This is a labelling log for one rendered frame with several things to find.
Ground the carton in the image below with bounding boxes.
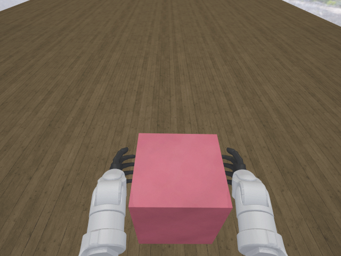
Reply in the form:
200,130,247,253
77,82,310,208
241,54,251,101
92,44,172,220
128,133,233,244

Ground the robot left hand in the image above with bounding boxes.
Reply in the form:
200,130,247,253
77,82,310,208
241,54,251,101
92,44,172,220
110,147,135,183

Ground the robot right forearm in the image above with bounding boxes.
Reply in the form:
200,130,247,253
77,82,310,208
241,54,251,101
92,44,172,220
232,170,288,256

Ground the robot left forearm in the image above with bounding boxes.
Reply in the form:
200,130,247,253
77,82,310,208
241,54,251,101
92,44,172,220
79,169,127,256

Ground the robot right hand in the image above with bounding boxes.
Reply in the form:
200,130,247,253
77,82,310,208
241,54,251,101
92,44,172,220
222,148,246,185

